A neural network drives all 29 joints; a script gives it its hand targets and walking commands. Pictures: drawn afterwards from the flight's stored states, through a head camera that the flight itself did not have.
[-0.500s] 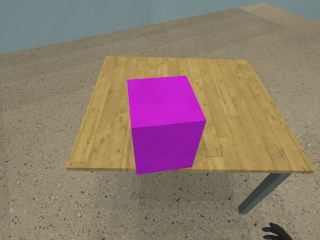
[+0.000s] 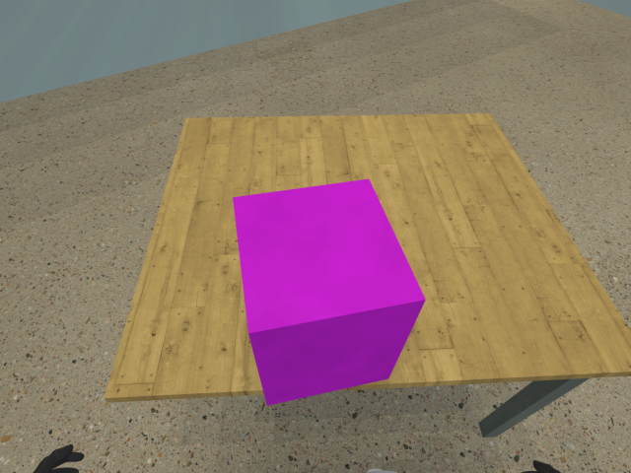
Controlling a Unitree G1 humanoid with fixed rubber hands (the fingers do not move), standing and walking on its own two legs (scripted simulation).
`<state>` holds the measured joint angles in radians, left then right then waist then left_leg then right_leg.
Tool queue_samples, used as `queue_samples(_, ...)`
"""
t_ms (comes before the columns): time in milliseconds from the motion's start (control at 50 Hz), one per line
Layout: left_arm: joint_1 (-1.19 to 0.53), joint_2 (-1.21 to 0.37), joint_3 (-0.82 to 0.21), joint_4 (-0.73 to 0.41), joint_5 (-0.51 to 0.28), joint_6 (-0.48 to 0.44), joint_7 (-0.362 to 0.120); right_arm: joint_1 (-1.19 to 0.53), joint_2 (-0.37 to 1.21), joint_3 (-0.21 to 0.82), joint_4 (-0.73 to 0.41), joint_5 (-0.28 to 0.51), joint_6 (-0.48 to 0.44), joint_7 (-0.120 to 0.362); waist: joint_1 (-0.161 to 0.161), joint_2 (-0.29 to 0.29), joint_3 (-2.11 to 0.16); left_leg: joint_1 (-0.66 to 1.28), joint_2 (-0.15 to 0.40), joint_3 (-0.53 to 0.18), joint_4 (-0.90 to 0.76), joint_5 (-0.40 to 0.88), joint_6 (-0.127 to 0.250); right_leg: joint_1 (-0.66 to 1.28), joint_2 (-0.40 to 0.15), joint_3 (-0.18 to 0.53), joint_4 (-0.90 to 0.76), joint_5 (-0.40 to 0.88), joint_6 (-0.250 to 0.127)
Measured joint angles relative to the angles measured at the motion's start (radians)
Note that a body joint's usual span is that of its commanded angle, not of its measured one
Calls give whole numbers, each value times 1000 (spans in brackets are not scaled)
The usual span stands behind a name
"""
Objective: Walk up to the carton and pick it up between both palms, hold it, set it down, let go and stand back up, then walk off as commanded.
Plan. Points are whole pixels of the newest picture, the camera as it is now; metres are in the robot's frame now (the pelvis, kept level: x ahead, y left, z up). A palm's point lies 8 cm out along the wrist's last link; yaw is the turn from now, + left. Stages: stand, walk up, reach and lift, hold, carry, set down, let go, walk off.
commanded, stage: walk up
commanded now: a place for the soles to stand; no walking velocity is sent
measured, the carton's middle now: (316, 295) +0.38 -0.01 -0.03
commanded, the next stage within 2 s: none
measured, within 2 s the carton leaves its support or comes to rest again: neither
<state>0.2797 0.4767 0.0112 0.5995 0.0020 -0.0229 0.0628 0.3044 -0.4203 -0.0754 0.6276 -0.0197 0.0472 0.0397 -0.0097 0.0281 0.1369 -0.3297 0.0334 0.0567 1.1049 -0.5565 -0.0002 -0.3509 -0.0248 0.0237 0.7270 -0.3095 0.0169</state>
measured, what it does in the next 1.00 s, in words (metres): steps on the spot: left foot, then right foot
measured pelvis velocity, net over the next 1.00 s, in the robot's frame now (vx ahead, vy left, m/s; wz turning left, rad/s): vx -0.02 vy -0.01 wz -0.01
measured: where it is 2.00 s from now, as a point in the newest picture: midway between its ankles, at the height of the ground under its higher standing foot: outside the picture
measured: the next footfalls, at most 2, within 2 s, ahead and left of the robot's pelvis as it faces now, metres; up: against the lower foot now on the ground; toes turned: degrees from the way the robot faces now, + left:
left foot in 0.08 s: +0.01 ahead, +0.12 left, +0.00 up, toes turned +4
right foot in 0.50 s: +0.03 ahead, -0.14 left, +0.00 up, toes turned +1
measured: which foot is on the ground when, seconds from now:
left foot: up 0.00-0.06, down 0.08-1.00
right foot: down 0.00-0.10, up 0.12-0.48, down 0.50-1.00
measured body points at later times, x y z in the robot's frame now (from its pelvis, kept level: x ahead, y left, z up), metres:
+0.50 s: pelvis +0.00 +0.02 +0.01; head +0.03 +0.03 +0.46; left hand +0.12 +0.35 -0.07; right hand +0.13 -0.30 -0.07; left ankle +0.01 +0.11 -0.71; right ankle +0.02 -0.13 -0.70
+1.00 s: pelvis -0.02 -0.01 +0.01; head -0.01 -0.03 +0.46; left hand +0.13 +0.32 -0.04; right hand +0.10 -0.33 -0.09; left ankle +0.01 +0.11 -0.71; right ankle +0.02 -0.14 -0.71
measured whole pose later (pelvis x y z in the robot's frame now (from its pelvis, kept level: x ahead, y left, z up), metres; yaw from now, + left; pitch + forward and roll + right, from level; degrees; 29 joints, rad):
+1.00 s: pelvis -0.02 -0.01 +0.01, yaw +0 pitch -3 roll +1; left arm 0.22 0.47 0.01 0.65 0.00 0.00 0.02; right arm 0.21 -0.42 -0.05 0.75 -0.01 0.04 0.03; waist 0.00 0.01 0.08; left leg -0.26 0.02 0.07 0.60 -0.28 0.00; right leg -0.30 -0.03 0.03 0.66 -0.30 0.02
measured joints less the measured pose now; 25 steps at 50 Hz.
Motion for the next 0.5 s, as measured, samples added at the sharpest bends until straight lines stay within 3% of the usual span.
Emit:
queue_samples(60,0,0,0,0,0,0,0,-67,0,1,0,0,0,0,7,5,-1,10,9,-1,-213,20,2,-1,1,3,0,-5,3)
queue_samples(80,0,0,0,0,0,2,-1,-81,-1,1,0,0,-1,-1,7,5,-1,28,9,-1,-316,85,4,-1,1,3,2,-8,11)
queue_samples(120,-1,-4,0,5,0,12,-3,-93,0,11,5,0,-1,-2,14,-7,-4,33,2,10,-337,152,27,0,-3,10,6,-41,13)
queue_samples(180,-1,-5,0,7,0,28,-3,-94,0,20,5,0,-8,-3,14,-11,-18,40,3,9,-364,155,54,1,0,11,58,-196,13)
queue_samples(220,-2,-5,0,7,0,28,-3,-95,0,20,5,0,-10,-6,14,-16,-25,41,2,10,-392,167,58,1,0,14,72,-204,13)
queue_samples(440,-27,-5,0,24,0,28,-3,-93,0,24,5,0,-8,-12,12,-19,-10,41,-10,14,-446,218,53,1,0,12,71,-114,13)
queue_samples(500,-26,-4,0,31,0,28,-6,-97,1,24,5,0,-3,-12,13,-21,-4,41,-12,16,-423,214,41,41,0,7,-29,43,13)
